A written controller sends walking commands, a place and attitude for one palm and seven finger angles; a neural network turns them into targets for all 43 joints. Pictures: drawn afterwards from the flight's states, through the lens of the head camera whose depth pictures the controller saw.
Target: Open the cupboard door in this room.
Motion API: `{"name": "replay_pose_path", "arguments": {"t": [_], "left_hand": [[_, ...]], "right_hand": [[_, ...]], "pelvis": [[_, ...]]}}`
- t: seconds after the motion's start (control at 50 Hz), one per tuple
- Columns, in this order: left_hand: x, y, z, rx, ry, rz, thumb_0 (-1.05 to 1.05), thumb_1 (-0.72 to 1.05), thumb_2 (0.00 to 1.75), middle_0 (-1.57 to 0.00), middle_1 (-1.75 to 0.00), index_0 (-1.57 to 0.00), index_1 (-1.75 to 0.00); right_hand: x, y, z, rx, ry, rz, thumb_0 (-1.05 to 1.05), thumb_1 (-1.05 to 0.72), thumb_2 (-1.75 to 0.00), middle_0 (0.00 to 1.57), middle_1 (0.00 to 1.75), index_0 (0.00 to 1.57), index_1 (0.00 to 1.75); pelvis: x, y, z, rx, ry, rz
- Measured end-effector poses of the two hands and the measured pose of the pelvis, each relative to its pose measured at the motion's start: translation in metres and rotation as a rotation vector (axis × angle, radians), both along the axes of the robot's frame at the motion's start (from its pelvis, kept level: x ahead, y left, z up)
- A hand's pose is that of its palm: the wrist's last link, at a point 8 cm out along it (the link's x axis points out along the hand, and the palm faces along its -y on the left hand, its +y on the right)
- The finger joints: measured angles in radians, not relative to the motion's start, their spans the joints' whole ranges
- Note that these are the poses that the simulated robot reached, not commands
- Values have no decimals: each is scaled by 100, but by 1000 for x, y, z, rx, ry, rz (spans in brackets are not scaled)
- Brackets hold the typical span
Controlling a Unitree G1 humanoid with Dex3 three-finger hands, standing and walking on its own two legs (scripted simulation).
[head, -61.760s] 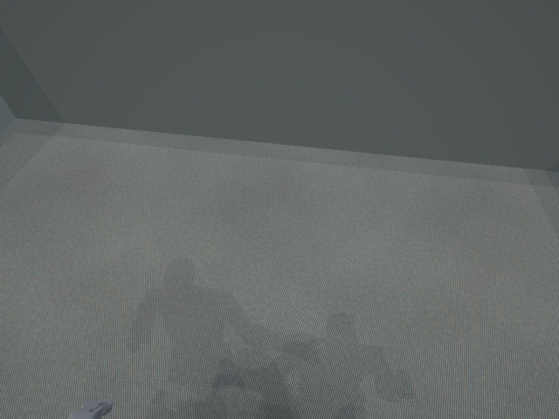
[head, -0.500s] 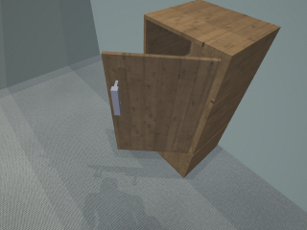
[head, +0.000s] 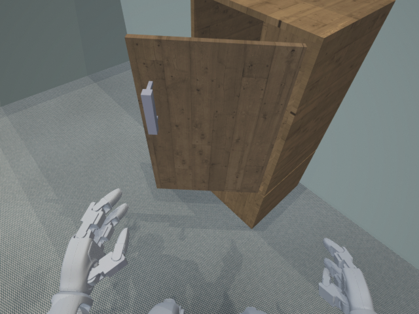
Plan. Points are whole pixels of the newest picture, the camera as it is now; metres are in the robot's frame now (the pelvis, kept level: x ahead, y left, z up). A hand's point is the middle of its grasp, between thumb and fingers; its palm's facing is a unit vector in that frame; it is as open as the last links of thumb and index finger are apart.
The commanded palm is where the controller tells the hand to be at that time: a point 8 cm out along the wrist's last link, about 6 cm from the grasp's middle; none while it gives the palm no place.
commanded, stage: raise the hand with hooked fingers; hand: left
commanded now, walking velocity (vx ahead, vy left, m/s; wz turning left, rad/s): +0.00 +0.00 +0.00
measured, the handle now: (151, 108) +0.59 +0.18 +0.05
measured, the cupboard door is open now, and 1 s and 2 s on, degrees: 46 46 46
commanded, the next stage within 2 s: move the hooked fingers beside the handle in 1.78 s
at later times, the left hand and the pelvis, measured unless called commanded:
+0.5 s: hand (98, 247) +0.23 +0.21 +0.02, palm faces +0.01 -1.00 -0.06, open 11.0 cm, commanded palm +0.20 +0.27 +0.03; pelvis +0.02 -0.02 -0.03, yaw +1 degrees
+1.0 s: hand (74, 222) +0.27 +0.26 +0.04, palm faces +0.02 -1.00 -0.06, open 13.7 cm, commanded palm +0.25 +0.31 +0.05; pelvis +0.02 +0.00 -0.01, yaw +1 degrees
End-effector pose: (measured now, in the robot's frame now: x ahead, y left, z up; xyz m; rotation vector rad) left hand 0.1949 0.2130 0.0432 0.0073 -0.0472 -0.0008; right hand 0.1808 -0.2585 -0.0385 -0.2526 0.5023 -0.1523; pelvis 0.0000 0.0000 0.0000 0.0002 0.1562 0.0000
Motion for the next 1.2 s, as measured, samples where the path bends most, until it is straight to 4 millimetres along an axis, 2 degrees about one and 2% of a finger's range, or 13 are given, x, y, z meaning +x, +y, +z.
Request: {"name": "replay_pose_path", "arguments": {"t": [0.06, 0.12, 0.18, 0.22, 0.3, 0.38, 0.5, 0.6, 0.74, 0.9, 1.04, 1.2], "left_hand": [[-15, -1, -29, -17, 67, -35, 1, 67, 80, -22, -46, -22, -46], [-36, 11, -49, -26, 177, 44, 1, 59, 77, -23, -51, -23, -50], [-50, 28, -45, 16, 181, 132, 1, 51, 74, -23, -55, -23, -55], [-50, 35, -35, 51, 126, 147, 1, 47, 72, -23, -58, -23, -58], [-28, 39, -21, 78, 48, 76, 1, 37, 68, -24, -64, -24, -64], [0, 39, -24, 55, 113, -13, 1, 28, 64, -24, -70, -24, -70], [18, 50, -14, 48, 155, 16, 0, 14, 58, -25, -79, -26, -79], [21, 61, -7, 61, 114, 43, 0, 2, 53, -26, -87, -26, -86], [29, 69, -11, 53, 106, 12, 0, -14, 46, -27, -97, -28, -97], [45, 86, 1, 51, 79, 20, -1, -33, 38, -29, -109, -29, -109], [58, 103, 5, 48, 94, 23, -1, -45, 33, -30, -117, -30, -116], [80, 115, 13, 48, 91, 16, -2, -49, 31, -30, -120, -30, -119]], "right_hand": [[32, 0, 2, -13, -67, 30, 2, -91, -89, 19, 30, 20, 30], [55, 6, -1, -17, -84, 59, 1, -91, -89, 19, 30, 20, 30], [68, 16, -13, -16, -58, 97, 1, -90, -89, 19, 30, 20, 30], [71, 24, -26, -8, -24, 124, 1, -90, -89, 19, 30, 20, 30], [62, 34, -55, 31, 59, 137, 1, -90, -89, 20, 30, 21, 30], [40, 35, -73, 78, 141, 80, 1, -90, -89, 20, 30, 21, 30], [5, 19, -72, 82, 215, -31, 2, -90, -89, 20, 30, 21, 30], [-8, 3, -65, 30, 236, -65, 2, -90, -89, 20, 30, 21, 30], [-4, -6, -48, -31, 204, -61, 2, -90, -89, 20, 30, 20, 30], [10, 14, -33, -20, 158, -8, 2, -90, -89, 20, 30, 20, 30], [13, 29, -30, -3, 162, 35, 1, -90, -89, 20, 30, 21, 30], [5, 29, -33, -10, 211, 28, 1, -90, -89, 20, 30, 21, 30]], "pelvis": [[2, -6, -18, 1, 30, -2], [6, -12, -28, -11, 47, 9], [11, -18, -33, -31, 67, 26], [12, -20, -36, -45, 81, 37], [13, -22, -41, -62, 104, 47], [15, -21, -39, -58, 116, 37], [23, -16, -27, -39, 120, 18], [25, -11, -23, -35, 120, 16], [23, -5, -20, -42, 111, 17], [23, 0, -13, -50, 94, 21], [24, 4, -8, -54, 88, 23], [27, 6, -5, -53, 87, 20]]}}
